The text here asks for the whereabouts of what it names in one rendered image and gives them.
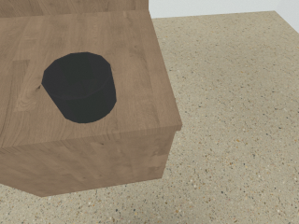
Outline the pot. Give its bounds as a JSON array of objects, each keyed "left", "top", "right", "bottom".
[{"left": 41, "top": 51, "right": 117, "bottom": 124}]

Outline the table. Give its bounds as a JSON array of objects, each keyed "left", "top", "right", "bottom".
[{"left": 0, "top": 0, "right": 183, "bottom": 198}]

